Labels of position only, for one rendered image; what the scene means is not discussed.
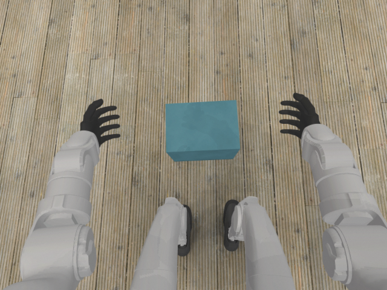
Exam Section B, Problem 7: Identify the carton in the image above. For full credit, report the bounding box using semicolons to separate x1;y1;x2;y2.
166;100;240;161

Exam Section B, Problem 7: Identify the left robot forearm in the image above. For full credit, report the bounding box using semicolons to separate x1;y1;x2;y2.
20;130;100;279

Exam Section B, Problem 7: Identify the right robot forearm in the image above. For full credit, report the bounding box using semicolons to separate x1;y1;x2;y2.
301;124;387;229

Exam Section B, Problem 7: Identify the left robot shin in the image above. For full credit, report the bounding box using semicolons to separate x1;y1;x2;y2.
157;197;187;245

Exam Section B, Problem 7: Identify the right robot upper arm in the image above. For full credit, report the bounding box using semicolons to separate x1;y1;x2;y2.
322;225;387;290

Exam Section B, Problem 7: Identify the left robot foot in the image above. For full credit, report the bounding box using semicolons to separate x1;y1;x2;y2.
178;205;192;257

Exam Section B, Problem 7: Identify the right robot hand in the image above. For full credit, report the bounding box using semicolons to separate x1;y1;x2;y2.
279;93;320;139

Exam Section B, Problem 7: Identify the left robot upper arm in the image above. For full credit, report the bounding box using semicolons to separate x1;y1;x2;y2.
2;224;97;290

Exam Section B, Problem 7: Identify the left robot hand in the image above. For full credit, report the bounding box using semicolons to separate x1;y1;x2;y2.
80;99;120;147

